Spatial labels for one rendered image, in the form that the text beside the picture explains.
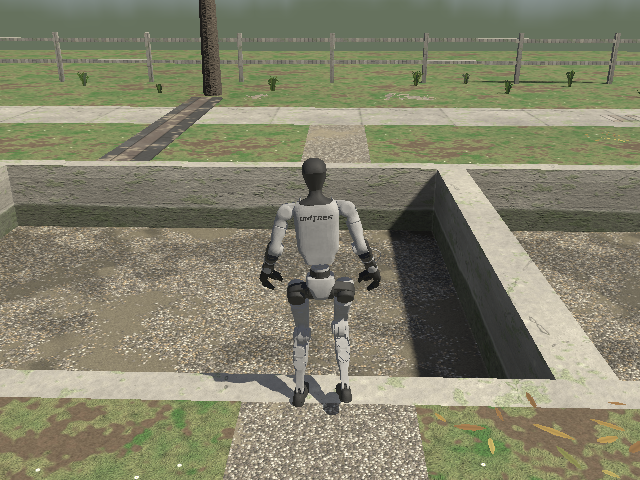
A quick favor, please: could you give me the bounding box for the right robot forearm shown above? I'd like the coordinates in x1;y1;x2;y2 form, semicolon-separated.
358;239;378;273

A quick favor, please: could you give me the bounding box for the left robot forearm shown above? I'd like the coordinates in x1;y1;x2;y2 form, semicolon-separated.
262;241;279;274

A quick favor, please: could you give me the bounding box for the left robot hand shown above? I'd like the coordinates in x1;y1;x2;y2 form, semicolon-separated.
259;270;283;290

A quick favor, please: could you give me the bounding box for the left robot upper arm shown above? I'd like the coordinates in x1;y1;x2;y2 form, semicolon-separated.
268;202;295;257

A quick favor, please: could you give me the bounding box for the right robot hand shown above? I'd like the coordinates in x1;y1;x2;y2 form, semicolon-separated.
358;269;381;291

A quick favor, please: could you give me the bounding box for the right robot upper arm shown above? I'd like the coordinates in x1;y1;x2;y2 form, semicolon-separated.
336;200;369;255

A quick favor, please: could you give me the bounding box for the robot left shin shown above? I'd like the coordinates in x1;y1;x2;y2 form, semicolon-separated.
293;327;309;394

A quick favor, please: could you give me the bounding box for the humanoid robot torso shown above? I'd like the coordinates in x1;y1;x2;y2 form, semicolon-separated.
293;196;340;300

